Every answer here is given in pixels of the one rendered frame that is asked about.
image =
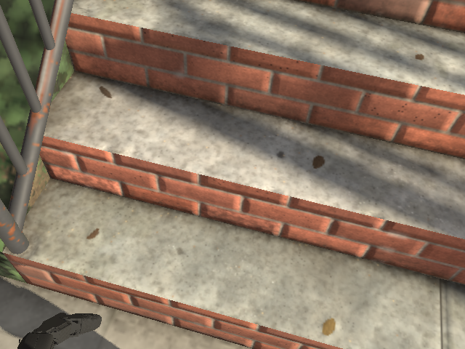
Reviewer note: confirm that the robot left hand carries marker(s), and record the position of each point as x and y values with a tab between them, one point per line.
58	328

